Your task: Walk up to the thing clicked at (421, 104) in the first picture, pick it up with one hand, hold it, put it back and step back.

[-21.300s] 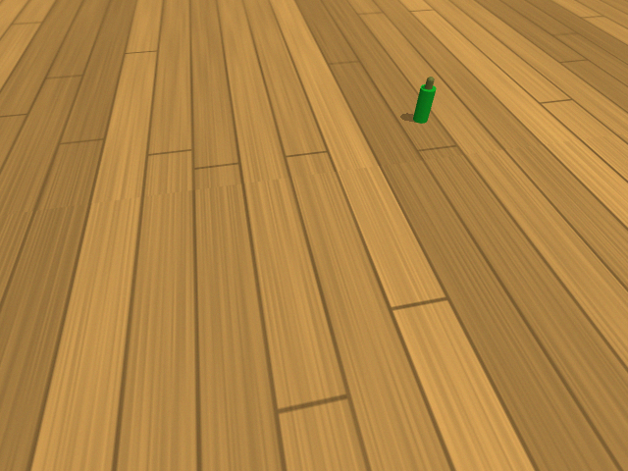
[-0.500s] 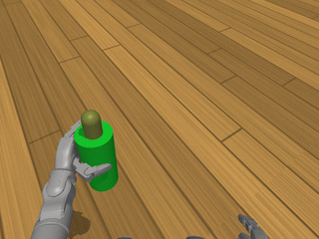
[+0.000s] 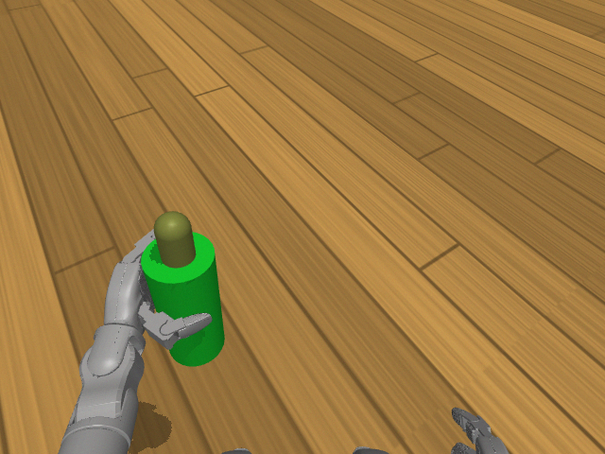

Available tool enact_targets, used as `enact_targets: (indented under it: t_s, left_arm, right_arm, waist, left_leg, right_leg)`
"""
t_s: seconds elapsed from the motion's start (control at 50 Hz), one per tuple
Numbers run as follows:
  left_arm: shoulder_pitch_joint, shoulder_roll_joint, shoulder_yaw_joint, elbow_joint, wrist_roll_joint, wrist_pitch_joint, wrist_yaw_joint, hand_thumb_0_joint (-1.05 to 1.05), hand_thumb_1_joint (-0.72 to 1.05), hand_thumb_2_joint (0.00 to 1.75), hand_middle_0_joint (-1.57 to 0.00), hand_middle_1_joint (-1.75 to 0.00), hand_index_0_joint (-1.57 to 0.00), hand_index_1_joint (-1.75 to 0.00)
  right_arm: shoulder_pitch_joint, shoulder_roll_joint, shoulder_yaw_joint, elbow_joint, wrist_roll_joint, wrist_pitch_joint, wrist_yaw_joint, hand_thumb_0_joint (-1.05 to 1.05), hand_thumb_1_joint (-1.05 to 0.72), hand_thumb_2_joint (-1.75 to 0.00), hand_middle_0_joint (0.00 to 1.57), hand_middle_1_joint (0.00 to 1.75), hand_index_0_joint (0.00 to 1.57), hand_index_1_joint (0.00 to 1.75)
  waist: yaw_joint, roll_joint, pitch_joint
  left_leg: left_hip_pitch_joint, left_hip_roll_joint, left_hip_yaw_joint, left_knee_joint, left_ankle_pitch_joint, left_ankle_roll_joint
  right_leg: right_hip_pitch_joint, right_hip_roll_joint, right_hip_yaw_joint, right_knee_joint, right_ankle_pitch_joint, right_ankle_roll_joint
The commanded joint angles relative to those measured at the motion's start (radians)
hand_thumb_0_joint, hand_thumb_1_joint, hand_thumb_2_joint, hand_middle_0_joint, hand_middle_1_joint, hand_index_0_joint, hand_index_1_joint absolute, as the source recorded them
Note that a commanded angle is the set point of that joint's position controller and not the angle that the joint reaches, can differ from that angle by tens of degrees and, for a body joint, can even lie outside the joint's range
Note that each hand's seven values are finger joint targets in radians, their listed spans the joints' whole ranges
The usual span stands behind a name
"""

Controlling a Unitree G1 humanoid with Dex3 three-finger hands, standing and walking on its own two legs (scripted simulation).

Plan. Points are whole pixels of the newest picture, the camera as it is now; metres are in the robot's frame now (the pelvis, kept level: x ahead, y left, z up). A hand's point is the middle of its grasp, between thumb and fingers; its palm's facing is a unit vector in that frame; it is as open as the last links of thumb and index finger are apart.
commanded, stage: crouch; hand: left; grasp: from the side
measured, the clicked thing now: (186, 289) +0.32 +0.16 +0.04
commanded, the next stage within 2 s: lower in 1.86 s
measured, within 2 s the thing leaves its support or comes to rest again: neither
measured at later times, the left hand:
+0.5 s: hand (203, 332) +0.34 +0.18 -0.14, palm faces +0.00 -1.00 +0.00, open 11.8 cm
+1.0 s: hand (217, 368) +0.35 +0.19 -0.37, palm faces +0.05 -1.00 -0.02, open 11.8 cm
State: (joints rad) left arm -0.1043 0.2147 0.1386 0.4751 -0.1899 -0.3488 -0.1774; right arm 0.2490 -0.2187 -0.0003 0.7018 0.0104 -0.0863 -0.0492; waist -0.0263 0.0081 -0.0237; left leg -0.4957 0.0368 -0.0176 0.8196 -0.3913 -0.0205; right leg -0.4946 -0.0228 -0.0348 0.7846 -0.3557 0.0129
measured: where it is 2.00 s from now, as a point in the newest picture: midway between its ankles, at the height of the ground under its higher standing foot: outside the picture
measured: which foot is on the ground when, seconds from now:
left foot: down 0.00-1.00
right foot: down 0.00-1.00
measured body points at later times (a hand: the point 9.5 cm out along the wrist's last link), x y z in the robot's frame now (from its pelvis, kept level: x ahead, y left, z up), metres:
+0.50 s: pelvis -0.03 +0.00 -0.13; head +0.09 +0.02 +0.30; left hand +0.33 +0.23 -0.14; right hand +0.09 -0.27 -0.24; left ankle +0.02 +0.13 -0.71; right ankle +0.03 -0.13 -0.71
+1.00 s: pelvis -0.07 +0.00 -0.32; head +0.13 +0.03 +0.09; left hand +0.34 +0.24 -0.37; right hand +0.05 -0.26 -0.45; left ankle +0.02 +0.13 -0.71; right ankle +0.03 -0.13 -0.71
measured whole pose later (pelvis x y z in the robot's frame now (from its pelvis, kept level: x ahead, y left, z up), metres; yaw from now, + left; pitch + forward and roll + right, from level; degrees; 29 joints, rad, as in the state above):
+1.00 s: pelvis -0.07 +0.00 -0.32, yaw -2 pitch +33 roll -3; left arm -0.52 0.31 0.37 1.00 -0.13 -0.77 -0.22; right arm 0.08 -0.25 0.01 0.76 -0.10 -0.08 0.07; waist -0.11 -0.01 -0.15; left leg -2.00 0.01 -0.08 2.12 -0.70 -0.04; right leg -2.00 -0.04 -0.03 2.08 -0.66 0.01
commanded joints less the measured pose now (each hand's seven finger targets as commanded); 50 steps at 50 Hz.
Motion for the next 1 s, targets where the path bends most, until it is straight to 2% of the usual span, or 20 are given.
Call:
enact_targets:
  t_s: [0.0,0.06,0.08,0.16,0.22,0.3,0.32,0.42,0.48,0.52,0.56,0.58,0.64,0.68,0.72,0.74,0.78,0.82,0.84,0.98]
  left_arm:
    - [-0.399,0.124,0.062,-0.255,-0.029,-0.127,0.013,0.00,0.06,1.17,-1.24,-1.36,-1.26,-1.36]
    - [-0.385,0.139,0.100,-0.168,-0.026,-0.156,0.009,0.00,0.08,1.17,-1.25,-1.37,-1.27,-1.36]
    - [-0.391,0.110,0.076,-0.150,-0.027,-0.170,0.003,0.00,0.10,1.18,-1.25,-1.37,-1.27,-1.36]
    - [-0.440,0.128,0.101,-0.058,-0.021,-0.251,-0.017,0.00,0.08,1.20,-1.25,-1.38,-1.27,-1.38]
    - [-0.503,0.145,0.122,-0.038,-0.027,-0.320,-0.028,0.00,0.06,1.21,-1.28,-1.42,-1.30,-1.41]
    - [-0.504,0.143,0.137,0.084,-0.031,-0.395,-0.041,0.00,-0.02,1.20,-1.29,-1.43,-1.31,-1.43]
    - [-0.546,0.179,0.158,0.065,-0.032,-0.417,-0.044,0.00,-0.01,1.21,-1.30,-1.42,-1.31,-1.42]
    - [-0.594,0.199,0.159,0.114,-0.026,-0.479,-0.067,0.00,0.00,1.20,-1.28,-1.39,-1.28,-1.39]
    - [-0.601,0.233,0.197,0.136,-0.023,-0.490,-0.057,0.00,-0.02,1.21,-1.28,-1.39,-1.29,-1.40]
    - [-0.612,0.178,0.165,0.172,-0.030,-0.489,-0.058,0.00,0.03,1.23,-1.28,-1.40,-1.29,-1.41]
    - [-0.663,0.242,0.205,0.126,-0.028,-0.503,-0.052,0.00,0.06,1.24,-1.28,-1.40,-1.29,-1.41]
    - [-0.627,0.218,0.183,0.163,-0.018,-0.497,-0.055,0.00,0.05,1.26,-1.31,-1.42,-1.31,-1.43]
    - [-0.665,0.239,0.200,0.171,-0.012,-0.510,-0.060,0.00,0.09,1.27,-1.29,-1.41,-1.29,-1.42]
    - [-0.669,0.264,0.241,0.210,-0.015,-0.514,-0.053,0.00,0.05,1.27,-1.26,-1.40,-1.26,-1.42]
    - [-0.681,0.243,0.235,0.230,-0.013,-0.523,-0.054,0.00,0.08,1.29,-1.25,-1.39,-1.25,-1.41]
    - [-0.696,0.289,0.274,0.230,-0.009,-0.532,-0.047,0.00,0.06,1.28,-1.25,-1.39,-1.25,-1.41]
    - [-0.728,0.259,0.240,0.227,0.001,-0.543,-0.050,0.00,0.06,1.30,-1.24,-1.40,-1.24,-1.42]
    - [-0.736,0.289,0.264,0.237,0.008,-0.548,-0.046,0.00,0.03,1.31,-1.24,-1.41,-1.24,-1.43]
    - [-0.796,0.276,0.237,0.212,0.010,-0.554,-0.049,0.00,0.03,1.30,-1.24,-1.41,-1.24,-1.42]
    - [-0.824,0.347,0.299,0.249,0.029,-0.548,-0.018,0.00,-0.01,1.27,-1.20,-1.37,-1.19,-1.39]
  right_arm:
    - [-0.044,-0.133,-0.045,-0.118,-0.002,-0.040,-0.002,0.00,-0.88,-0.90,0.20,0.30,0.20,0.30]
    - [-0.043,-0.138,-0.052,-0.115,-0.007,-0.041,0.004,0.00,-0.88,-0.90,0.20,0.30,0.20,0.30]
    - [-0.046,-0.135,-0.051,-0.119,-0.011,-0.044,0.009,0.00,-0.87,-0.90,0.20,0.30,0.20,0.30]
    - [-0.030,-0.150,-0.066,-0.097,-0.021,-0.047,0.023,0.00,-0.88,-0.90,0.20,0.30,0.20,0.30]
    - [-0.013,-0.160,-0.073,-0.101,-0.030,-0.052,0.036,0.00,-0.89,-0.90,0.20,0.30,0.20,0.30]
    - [-0.020,-0.169,-0.070,-0.099,-0.039,-0.056,0.045,0.00,-0.90,-0.91,0.20,0.30,0.20,0.30]
    - [-0.025,-0.174,-0.067,-0.104,-0.043,-0.058,0.047,0.00,-0.90,-0.90,0.20,0.30,0.20,0.30]
    - [-0.033,-0.194,-0.069,-0.105,-0.053,-0.054,0.052,0.00,-0.89,-0.91,0.20,0.30,0.20,0.30]
    - [-0.034,-0.202,-0.070,-0.102,-0.059,-0.045,0.056,0.00,-0.90,-0.91,0.20,0.30,0.20,0.30]
    - [-0.021,-0.211,-0.077,-0.070,-0.063,-0.041,0.063,0.00,-0.91,-0.91,0.20,0.30,0.20,0.30]
    - [-0.021,-0.222,-0.076,-0.059,-0.068,-0.038,0.066,0.00,-0.91,-0.91,0.20,0.30,0.20,0.30]
    - [-0.020,-0.221,-0.076,-0.055,-0.069,-0.035,0.069,0.00,-0.91,-0.91,0.20,0.30,0.20,0.30]
    - [-0.021,-0.224,-0.070,-0.039,-0.077,-0.032,0.074,0.00,-0.91,-0.91,0.20,0.30,0.20,0.30]
    - [-0.030,-0.228,-0.069,-0.033,-0.080,-0.028,0.080,0.00,-0.92,-0.91,0.20,0.30,0.20,0.30]
    - [-0.032,-0.228,-0.064,-0.031,-0.087,-0.027,0.088,0.00,-0.91,-0.91,0.20,0.30,0.20,0.30]
    - [-0.037,-0.231,-0.064,-0.028,-0.087,-0.024,0.090,0.00,-0.92,-0.91,0.20,0.30,0.20,0.30]
    - [-0.042,-0.227,-0.060,-0.027,-0.095,-0.023,0.097,0.00,-0.92,-0.91,0.20,0.30,0.20,0.30]
    - [-0.049,-0.232,-0.060,-0.018,-0.100,-0.021,0.098,0.00,-0.92,-0.92,0.20,0.30,0.20,0.30]
    - [-0.053,-0.226,-0.055,-0.018,-0.102,-0.022,0.098,0.00,-0.92,-0.92,0.20,0.30,0.20,0.30]
    - [-0.048,-0.244,-0.047,0.005,-0.111,-0.007,0.104,0.00,-0.93,-0.92,0.20,0.30,0.20,0.30]
  waist:
    - [-0.011,0.023,-0.229]
    - [-0.006,0.001,-0.245]
    - [-0.012,0.003,-0.235]
    - [-0.022,0.015,-0.268]
    - [-0.022,0.056,-0.397]
    - [-0.034,0.038,-0.462]
    - [-0.030,0.073,-0.506]
    - [-0.034,0.092,-0.622]
    - [-0.029,0.094,-0.669]
    - [-0.052,0.080,-0.695]
    - [-0.036,0.122,-0.769]
    - [-0.042,0.110,-0.779]
    - [-0.050,0.111,-0.794]
    - [-0.043,0.104,-0.798]
    - [-0.055,0.104,-0.804]
    - [-0.043,0.089,-0.807]
    - [-0.060,0.104,-0.828]
    - [-0.061,0.116,-0.821]
    - [-0.082,0.124,-0.816]
    - [-0.073,0.136,-0.841]
  left_leg:
    - [0.055,-0.031,0.015,-0.113,0.114,0.025]
    - [-0.001,-0.034,0.015,-0.070,0.106,0.030]
    - [-0.023,-0.036,0.019,-0.050,0.097,0.029]
    - [-0.118,-0.034,0.003,0.041,0.050,0.026]
    - [-0.171,-0.035,-0.006,0.140,0.069,0.019]
    - [-0.352,-0.042,-0.020,0.293,0.019,0.022]
    - [-0.388,-0.046,-0.022,0.341,0.024,0.022]
    - [-0.562,-0.048,-0.024,0.508,-0.009,0.023]
    - [-0.653,-0.052,-0.026,0.571,-0.022,0.022]
    - [-0.691,-0.050,-0.033,0.635,-0.022,0.026]
    - [-0.696,-0.050,-0.035,0.692,0.031,0.025]
    - [-0.708,-0.050,-0.036,0.718,0.050,0.027]
    - [-0.780,-0.049,-0.035,0.791,0.044,0.027]
    - [-0.835,-0.051,-0.033,0.832,0.003,0.028]
    - [-0.889,-0.052,-0.028,0.876,-0.011,0.028]
    - [-0.930,-0.053,-0.026,0.894,-0.042,0.029]
    - [-0.951,-0.053,-0.018,0.936,-0.059,0.029]
    - [-0.992,-0.053,-0.011,0.968,-0.099,0.028]
    - [-1.025,-0.055,-0.009,0.982,-0.142,0.027]
    - [-1.112,-0.056,0.005,1.088,-0.150,0.026]
  right_leg:
    - [0.054,0.025,-0.008,-0.099,0.146,-0.023]
    - [0.023,0.022,-0.003,-0.068,0.142,-0.021]
    - [0.000,0.020,0.000,-0.054,0.138,-0.022]
    - [-0.127,0.025,-0.002,0.057,0.089,-0.030]
    - [-0.223,0.025,-0.004,0.162,0.093,-0.036]
    - [-0.393,0.030,-0.008,0.317,0.041,-0.038]
    - [-0.437,0.028,-0.005,0.360,0.039,-0.040]
    - [-0.589,0.022,0.022,0.509,-0.005,-0.043]
    - [-0.640,0.019,0.023,0.583,-0.024,-0.046]
    - [-0.727,0.023,0.018,0.640,-0.027,-0.047]
    - [-0.782,0.024,0.010,0.711,0.005,-0.053]
    - [-0.814,0.027,0.004,0.735,0.018,-0.054]
    - [-0.875,0.026,0.005,0.809,0.009,-0.054]
    - [-0.915,0.027,0.001,0.852,-0.029,-0.054]
    - [-0.947,0.024,0.001,0.896,-0.041,-0.053]
    - [-0.961,0.025,0.002,0.915,-0.068,-0.053]
    - [-1.001,0.022,0.009,0.945,-0.082,-0.052]
    - [-1.034,0.022,0.012,0.973,-0.115,-0.051]
    - [-1.051,0.021,0.011,0.985,-0.142,-0.051]
    - [-1.118,0.018,-0.004,1.093,-0.141,-0.049]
